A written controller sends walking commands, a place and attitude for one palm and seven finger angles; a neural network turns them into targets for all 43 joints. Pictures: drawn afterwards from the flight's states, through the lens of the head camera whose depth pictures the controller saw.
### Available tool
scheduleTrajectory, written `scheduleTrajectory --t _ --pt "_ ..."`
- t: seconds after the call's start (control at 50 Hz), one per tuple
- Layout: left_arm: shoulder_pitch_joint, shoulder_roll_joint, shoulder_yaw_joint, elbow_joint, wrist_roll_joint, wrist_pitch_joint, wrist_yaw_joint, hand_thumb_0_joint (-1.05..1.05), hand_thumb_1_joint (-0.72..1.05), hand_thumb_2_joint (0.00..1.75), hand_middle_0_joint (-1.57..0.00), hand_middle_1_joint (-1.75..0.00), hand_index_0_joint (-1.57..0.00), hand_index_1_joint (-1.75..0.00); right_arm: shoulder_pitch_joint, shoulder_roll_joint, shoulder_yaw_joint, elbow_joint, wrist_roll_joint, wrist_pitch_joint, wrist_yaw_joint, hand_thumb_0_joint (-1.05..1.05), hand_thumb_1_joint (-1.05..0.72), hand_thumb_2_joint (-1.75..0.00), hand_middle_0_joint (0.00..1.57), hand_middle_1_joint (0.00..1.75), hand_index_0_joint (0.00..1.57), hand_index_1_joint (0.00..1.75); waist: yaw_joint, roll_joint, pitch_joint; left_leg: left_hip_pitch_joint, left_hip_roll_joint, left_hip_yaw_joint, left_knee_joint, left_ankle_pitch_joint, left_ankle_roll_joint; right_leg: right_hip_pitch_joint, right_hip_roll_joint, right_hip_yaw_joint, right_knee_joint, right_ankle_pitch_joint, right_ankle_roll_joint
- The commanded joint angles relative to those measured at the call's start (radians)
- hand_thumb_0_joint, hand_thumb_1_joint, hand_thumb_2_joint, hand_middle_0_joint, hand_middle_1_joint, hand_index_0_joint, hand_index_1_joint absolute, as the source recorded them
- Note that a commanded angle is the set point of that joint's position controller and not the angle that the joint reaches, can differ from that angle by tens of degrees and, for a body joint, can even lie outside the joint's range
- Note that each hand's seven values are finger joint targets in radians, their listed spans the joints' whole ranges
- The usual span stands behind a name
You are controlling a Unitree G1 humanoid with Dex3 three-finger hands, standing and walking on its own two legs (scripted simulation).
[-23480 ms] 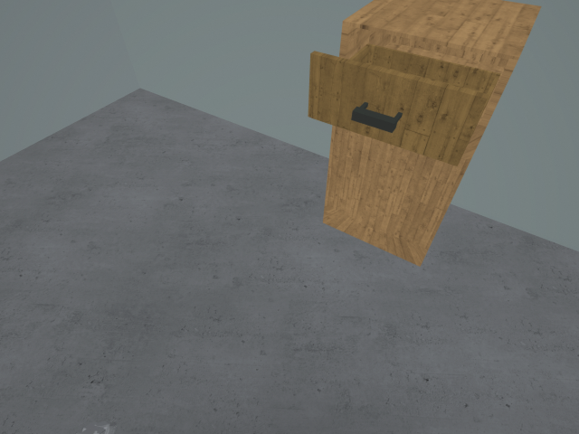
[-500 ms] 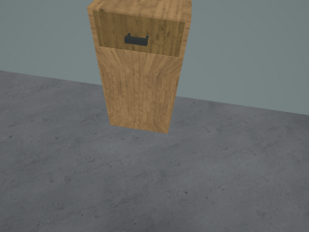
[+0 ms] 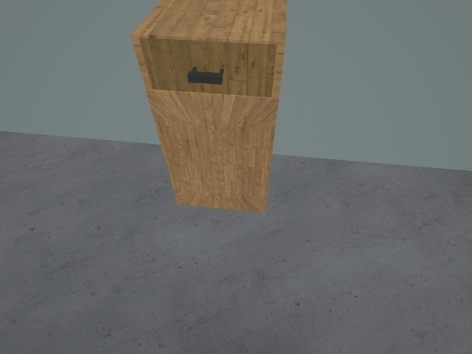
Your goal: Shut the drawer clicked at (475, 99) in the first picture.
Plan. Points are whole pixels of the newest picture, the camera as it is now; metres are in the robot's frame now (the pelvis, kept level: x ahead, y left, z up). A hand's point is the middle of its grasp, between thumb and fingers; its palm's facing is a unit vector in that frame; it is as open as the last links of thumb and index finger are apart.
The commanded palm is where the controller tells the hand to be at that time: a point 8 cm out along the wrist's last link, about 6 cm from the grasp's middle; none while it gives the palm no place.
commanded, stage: let the arm hang, fingers relaxed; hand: left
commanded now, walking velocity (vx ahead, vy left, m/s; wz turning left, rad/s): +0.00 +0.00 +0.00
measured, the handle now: (206, 74) +0.90 +0.14 +0.01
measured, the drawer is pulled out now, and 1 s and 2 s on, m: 0.00 0.00 0.00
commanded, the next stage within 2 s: look to check the result in 0.24 s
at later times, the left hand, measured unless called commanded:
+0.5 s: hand out of the picture +0.06 +0.21 -0.16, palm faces -0.01 -0.96 -0.29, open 7.3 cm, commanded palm none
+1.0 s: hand out of the picture +0.09 +0.22 -0.16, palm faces -0.02 -0.95 -0.30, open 7.3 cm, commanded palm none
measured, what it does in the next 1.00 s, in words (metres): stands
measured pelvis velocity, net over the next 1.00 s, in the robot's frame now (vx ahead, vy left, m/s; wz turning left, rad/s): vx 0.02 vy -0.01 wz -0.02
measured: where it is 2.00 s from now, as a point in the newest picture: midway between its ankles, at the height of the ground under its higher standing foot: outside the picture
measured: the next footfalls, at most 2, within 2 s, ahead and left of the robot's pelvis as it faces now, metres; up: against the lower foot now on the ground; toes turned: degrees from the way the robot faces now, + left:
none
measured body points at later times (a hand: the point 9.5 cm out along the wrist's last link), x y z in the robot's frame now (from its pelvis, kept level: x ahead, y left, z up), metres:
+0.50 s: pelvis +0.02 -0.01 +0.00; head +0.04 -0.01 +0.45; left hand +0.07 +0.26 -0.14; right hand +0.06 -0.27 -0.15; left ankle +0.06 +0.12 -0.74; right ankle -0.01 -0.10 -0.74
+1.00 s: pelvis +0.02 -0.01 +0.01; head +0.04 -0.01 +0.45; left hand +0.09 +0.27 -0.14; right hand +0.08 -0.28 -0.14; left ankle +0.06 +0.12 -0.74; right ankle -0.01 -0.10 -0.74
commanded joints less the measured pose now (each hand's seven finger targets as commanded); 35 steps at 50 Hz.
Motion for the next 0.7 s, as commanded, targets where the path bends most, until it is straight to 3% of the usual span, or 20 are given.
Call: scheduleTrajectory --t 0.0,0.14,0.68 --pt "0.026 0.159 0.032 -0.033 0.001 -0.013 0.012 0.0 0.9 0.9 -0.2 -0.3 -0.2 -0.3 0.025 -0.148 -0.025 -0.04 -0.002 -0.017 -0.014 0.0 -0.9 -0.9 0.2 0.3 0.2 0.3 0.007 -0.021 0.007 0.043 0.097 -0.08 -0.061 0.045 0.034 -0.071 -0.113 0.109 -0.13 0.007 -0.037" --pt "-0.007 0.16 0.038 -0.045 -0.001 -0.018 0.013 0.0 0.9 0.9 -0.2 -0.3 -0.2 -0.3 -0.003 -0.159 -0.026 -0.044 -0.003 -0.025 -0.017 0.0 -0.9 -0.9 0.2 0.3 0.2 0.3 0.005 -0.003 -0.027 0.069 0.106 -0.071 -0.058 0.119 0.03 -0.023 -0.121 0.107 -0.123 0.131 -0.032" --pt "-0.042 0.225 0.038 -0.034 -0.003 -0.024 0.012 0.0 0.9 0.9 -0.2 -0.3 -0.2 -0.3 -0.063 -0.231 -0.027 -0.046 0.003 -0.022 -0.017 0.0 -0.9 -0.9 0.2 0.3 0.2 0.3 0.002 -0.024 -0.046 0.133 0.119 -0.056 -0.078 0.136 0.023 0.01 -0.129 0.12 -0.169 0.201 -0.025"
